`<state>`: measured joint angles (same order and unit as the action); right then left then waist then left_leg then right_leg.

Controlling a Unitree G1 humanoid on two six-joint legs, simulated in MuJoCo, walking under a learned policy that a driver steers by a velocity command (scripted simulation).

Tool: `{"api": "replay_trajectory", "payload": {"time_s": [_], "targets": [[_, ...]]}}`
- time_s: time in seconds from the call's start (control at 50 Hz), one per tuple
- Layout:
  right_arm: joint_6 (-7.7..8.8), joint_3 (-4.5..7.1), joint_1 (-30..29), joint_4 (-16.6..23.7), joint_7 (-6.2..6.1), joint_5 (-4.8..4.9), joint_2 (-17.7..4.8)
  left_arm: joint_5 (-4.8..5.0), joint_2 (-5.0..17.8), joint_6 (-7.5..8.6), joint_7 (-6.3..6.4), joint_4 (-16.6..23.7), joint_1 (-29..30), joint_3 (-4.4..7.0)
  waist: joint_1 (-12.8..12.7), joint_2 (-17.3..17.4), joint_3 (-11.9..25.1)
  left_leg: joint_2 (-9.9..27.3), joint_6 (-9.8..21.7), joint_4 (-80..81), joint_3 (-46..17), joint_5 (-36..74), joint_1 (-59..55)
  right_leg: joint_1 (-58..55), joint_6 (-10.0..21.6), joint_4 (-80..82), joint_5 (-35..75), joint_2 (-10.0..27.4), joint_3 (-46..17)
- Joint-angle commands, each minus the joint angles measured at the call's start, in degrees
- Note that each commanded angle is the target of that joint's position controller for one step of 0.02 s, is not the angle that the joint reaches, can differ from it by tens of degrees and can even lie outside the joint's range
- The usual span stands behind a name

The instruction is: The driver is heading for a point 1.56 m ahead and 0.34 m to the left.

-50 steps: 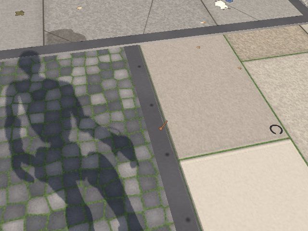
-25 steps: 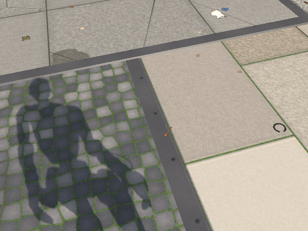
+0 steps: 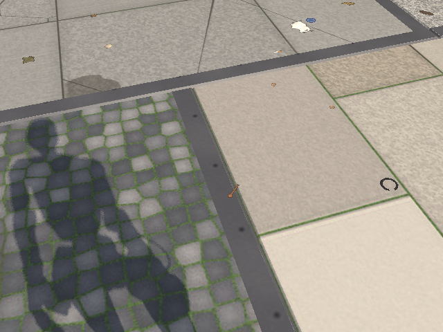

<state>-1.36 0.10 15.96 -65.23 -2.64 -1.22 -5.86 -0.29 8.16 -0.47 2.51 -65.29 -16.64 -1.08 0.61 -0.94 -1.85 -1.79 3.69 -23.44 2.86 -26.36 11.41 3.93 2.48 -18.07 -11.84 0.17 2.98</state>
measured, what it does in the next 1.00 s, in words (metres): steps on the spot: left foot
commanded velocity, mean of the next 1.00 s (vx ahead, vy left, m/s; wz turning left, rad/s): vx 0.07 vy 0.00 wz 0.00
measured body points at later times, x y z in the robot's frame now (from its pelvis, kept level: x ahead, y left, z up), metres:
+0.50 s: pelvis -0.02 +0.00 +0.00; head -0.03 +0.00 +0.45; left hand -0.04 +0.21 -0.17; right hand -0.06 -0.19 -0.17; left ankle +0.04 +0.12 -0.74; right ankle -0.02 -0.08 -0.75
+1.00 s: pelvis +0.00 +0.05 -0.02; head -0.01 +0.07 +0.43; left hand +0.08 +0.27 -0.18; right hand -0.15 -0.14 -0.16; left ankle -0.02 +0.12 -0.75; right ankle -0.02 -0.07 -0.67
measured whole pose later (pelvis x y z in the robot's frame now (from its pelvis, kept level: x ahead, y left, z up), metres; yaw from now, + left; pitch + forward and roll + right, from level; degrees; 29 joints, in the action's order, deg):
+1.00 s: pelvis +0.00 +0.05 -0.02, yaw +0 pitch +0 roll -1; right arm 1.8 0.5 34.2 -67.1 -2.0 -1.7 -5.4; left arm -2.4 10.0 -0.2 -0.5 -59.8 -12.5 2.2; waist 4.1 -1.4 3.0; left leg -2.8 5.6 -31.0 1.8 -19.9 12.1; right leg 28.5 3.3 -65.1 -20.8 -0.3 1.4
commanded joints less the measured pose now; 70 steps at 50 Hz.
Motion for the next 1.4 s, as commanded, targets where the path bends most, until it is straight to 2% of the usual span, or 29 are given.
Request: {"api": "replay_trajectory", "payload": {"time_s": [0.02, 0.42, 0.68, 0.7, 0.74, 0.76, 0.78, 0.8, 0.82, 0.84, 0.86, 0.88, 0.9, 0.92, 0.94, 0.96, 0.98, 1.0, 1.02, 1.06, 1.1, 1.2, 1.26, 1.28, 1.3, 1.32, 1.36, 1.38, 1.4], "targets": [[0.26, 0.32, 3.09, 0.02, -0.02, 0.09, -3.06, 0.12, 4.4, 0.26, 0.19, 0.31, -3.31, 0.63, 0.09, -0.76, -3.14, 4.45, -1.88, 0.3, -4.13, 17.54, -1.77, 8.21, -0.54, 8.83, -15.97, 6.69, -9.51], [0.65, -0.51, 7.29, -2.08, 0.02, -0.13, -1.43, 0.12, 3.4, -0.12, 0.12, -0.3, -4.93, 0.9, 0.17, -0.45, -3.3, 3.41, -2.21, -2.93, -3.42, 16.09, -0.03, 13.5, 0.57, 9.24, -19.56, 6.6, -10.68], [1.03, -0.34, 9.63, -1.54, -0.04, -0.17, -1.32, 0.28, 3.07, -0.63, -0.06, -0.18, -4.91, 1.27, -0.02, 0.2, -2.8, 3.09, -1.67, -1.53, -5.05, 14.09, 0.46, 14.43, -0.13, 6.56, -18.62, 5.16, -9.42], [0.99, -0.33, 10.0, -1.41, -0.02, -0.26, -1.27, 0.32, 3.39, -0.75, -0.05, -0.22, -5.29, 1.41, -0.14, -0.45, -1.78, 2.29, -1.58, -2.22, -4.51, 11.11, 0.37, 14.31, -0.01, 6.94, -22.12, 4.89, -9.69], [0.86, 0.09, 10.94, -0.76, 0.25, -0.78, -1.67, 0.4, 6.29, -1.35, -0.01, 0.0, -5.17, 2.56, -0.19, -5.46, -2.23, -1.05, -1.28, -9.92, -0.29, 3.48, 2.45, 15.96, 2.18, 8.55, -33.35, 6.56, -13.21], [0.9, 0.17, 12.11, -0.33, 0.61, -1.31, -1.49, 0.25, 7.52, -1.61, 0.02, 0.24, -4.43, 3.19, 0.34, -9.1, -2.53, -1.08, -1.08, -17.83, 1.32, 3.12, 3.39, 17.78, 4.35, 10.27, -38.51, 10.18, -16.93], [1.05, 0.25, 12.67, 0.4, 1.04, -1.66, -1.67, 0.2, 7.51, -1.77, -0.04, 0.84, -3.04, 3.48, 1.12, -9.6, -3.74, 0.28, -0.98, -24.41, 1.44, 3.25, 4.31, 21.11, 6.07, 12.39, -39.94, 13.36, -19.18], [1.3, 0.31, 14.38, 0.5, 1.55, -1.91, -1.21, -0.03, 7.32, -1.48, -0.07, 1.85, -0.17, 3.63, 2.86, -8.32, -4.95, 2.29, -0.91, -29.86, 0.99, 5.18, 2.95, 25.38, 6.99, 13.36, -36.57, 15.18, -18.8], [1.52, 0.62, 19.18, -0.35, 1.85, -1.45, -1.19, -0.29, 8.08, -1.03, -0.08, 3.47, 5.21, 3.93, 6.81, -7.1, -4.71, 3.56, -0.5, -29.89, 0.74, 5.42, -0.99, 29.22, 6.02, 12.43, -33.15, 13.95, -15.6], [1.67, 0.71, 24.32, -1.6, 1.71, -1.2, -0.59, -0.32, 8.24, -0.83, -0.12, 5.05, 10.44, 4.16, 10.4, -4.6, -5.76, 4.28, 0.57, -21.59, 0.33, 4.63, -5.96, 32.06, 4.51, 7.66, -30.75, 10.92, -10.95], [1.77, 0.83, 27.48, -2.83, 1.13, -1.02, -0.01, -0.58, 7.39, -0.74, -0.04, 5.79, 12.44, 4.29, 11.74, -0.26, -8.43, 3.0, 1.46, -10.13, 0.51, 1.54, -6.97, 31.67, 4.77, -2.06, -29.43, 7.2, -7.1], [2.05, 0.69, 30.71, -4.4, 0.42, -0.99, 0.67, -1.16, 5.26, -0.73, -0.19, 5.77, 11.26, 4.1, 11.37, 7.74, -9.53, 1.09, 1.08, -1.38, 0.47, -3.12, -7.34, 30.69, 5.54, -16.72, -28.74, 2.72, -3.08], [2.59, 0.67, 33.06, -4.31, 0.03, -1.25, -0.81, -1.37, 1.38, -0.5, -0.97, 6.77, 10.6, 3.23, 10.53, 17.38, -7.87, 11.48, 2.24, 4.84, -18.06, -13.85, -8.95, 37.58, 3.64, -39.71, -24.5, -3.19, 1.45], [2.79, 0.76, 24.08, -1.05, -0.21, -0.55, -6.27, -1.04, -1.59, 0.04, -2.31, 6.98, 2.73, 2.56, 1.92, 19.48, -8.18, 17.78, 5.36, 19.91, -38.5, -31.61, -3.3, 42.29, 3.03, -46.62, -18.14, -4.36, -3.28], [2.93, 1.91, 18.9, 0.81, -0.33, -0.37, -10.17, -2.43, 0.99, 0.64, -3.23, 8.16, 0.23, 3.07, -0.73, 20.16, -12.35, 23.83, 10.75, 29.06, -53.84, -48.47, 6.61, 42.34, 2.46, -51.69, -14.73, -1.27, -3.54], [3.62, 1.49, 14.66, 1.95, 0.11, -0.15, -8.28, -2.73, 3.2, 1.3, -3.6, 10.1, 4.1, 3.22, -2.49, 11.67, -15.42, 24.37, 11.72, 27.47, -50.57, -41.14, 10.42, 41.87, 0.97, -55.46, -8.87, 1.63, -2.66], [4.53, 1.26, 15.03, 1.71, 0.78, -0.22, -7.41, -2.72, 3.37, 1.67, -3.62, 10.24, 6.76, 3.28, -1.84, 4.7, -14.12, 21.01, 10.05, 23.86, -41.36, -29.63, 9.54, 41.06, -0.18, -55.24, -5.94, 2.2, -3.28], [5.32, 1.39, 16.42, 1.48, 0.93, -0.44, -7.19, -2.45, 4.19, 1.76, -3.96, 9.43, 6.6, 3.6, -1.25, 2.44, -11.43, 16.87, 7.7, 21.49, -32.14, -18.96, 6.79, 39.25, -0.74, -54.11, -2.8, 2.33, -2.67], [6.03, 1.27, 18.51, 0.76, 0.76, -0.35, -6.24, -2.47, 3.97, 1.9, -4.48, 9.32, 6.15, 3.76, -0.85, 2.24, -8.97, 14.61, 6.36, 19.84, -26.98, -10.05, 2.85, 39.19, -0.85, -53.83, 0.16, 2.0, -1.76], [6.62, 1.22, 22.49, -0.78, 0.87, -0.12, -5.56, -2.18, 2.46, 1.76, -4.7, 9.47, 5.58, 3.53, -0.02, 5.08, -6.04, 12.2, 5.98, 17.19, -21.8, -1.07, -4.34, 42.47, -0.33, -55.73, 1.9, 1.41, -0.33], [6.79, 1.0, 25.41, -1.64, 1.03, -0.07, -4.66, -2.32, 2.46, 1.5, -4.51, 11.19, 8.78, 3.51, 1.2, 5.79, -5.53, 12.41, 7.26, 16.35, -20.28, 2.5, -9.82, 48.21, -0.27, -57.44, 1.49, 1.85, 0.46], [7.62, 0.66, 29.64, -2.45, 0.64, -0.56, -4.75, -2.68, 2.59, 1.72, -4.44, 17.48, 19.91, 3.16, 4.07, 6.38, -5.88, 14.96, 10.67, 15.45, -19.62, 14.4, -19.94, 63.54, -0.81, -63.67, -3.63, 3.6, 2.41], [7.64, 0.32, 27.61, -1.93, 0.16, -0.44, -4.81, -2.09, 2.49, 1.93, -4.86, 21.89, 24.68, 2.3, 3.37, 6.91, -7.11, 13.91, 9.46, 16.74, -15.32, 24.45, -17.88, 61.54, -0.29, -56.59, -4.71, 4.31, 3.85], [7.38, 0.25, 24.9, -0.7, 0.05, -0.13, -4.84, -1.58, 1.74, 1.88, -5.24, 22.73, 25.33, 1.59, 2.66, 5.72, -7.63, 13.37, 8.81, 18.77, -12.76, 26.86, -13.19, 54.51, 0.21, -47.92, -3.86, 4.18, 4.63], [7.13, 0.32, 23.62, -0.11, -0.01, 0.07, -5.56, -1.02, 0.87, 1.72, -5.4, 23.51, 26.37, 1.11, 2.66, 6.38, -8.15, 13.14, 8.71, 21.04, -11.6, 30.04, -10.05, 47.69, 1.01, -41.3, -2.85, 3.09, 5.71], [7.01, 0.38, 22.98, 0.13, 0.2, 0.26, -6.72, -0.69, 0.69, 1.49, -5.23, 23.58, 25.71, 1.0, 2.4, 7.53, -7.84, 12.87, 8.87, 21.88, -9.84, 36.16, -8.76, 41.55, 2.28, -37.02, -3.54, 1.19, 8.38], [7.23, 0.61, 22.52, 0.03, 0.74, 0.66, -8.91, -0.9, 2.25, 1.5, -3.88, 21.98, 18.12, 1.74, -1.3, 10.73, -3.42, 13.73, 7.89, 12.05, -5.4, 71.25, -11.42, 28.93, 6.04, -34.95, -7.15, -3.58, 11.62], [7.23, 0.98, 23.12, -0.22, 0.8, 0.5, -9.99, -0.48, 3.94, 2.01, -3.06, 20.29, 11.75, 2.6, -4.18, 10.86, 0.56, 14.23, 6.9, 2.69, -4.69, 84.22, -14.56, 23.27, 7.08, -32.91, -7.72, -5.69, 11.15], [7.33, 1.69, 21.99, -0.05, 0.99, 0.6, -12.26, 0.29, 5.37, 2.88, -2.62, 17.71, 2.53, 3.49, -8.52, 12.09, 4.78, 14.28, 5.68, -8.48, -4.23, 85.87, -14.76, 14.64, 7.89, -27.4, -5.95, -6.22, 8.73]]}}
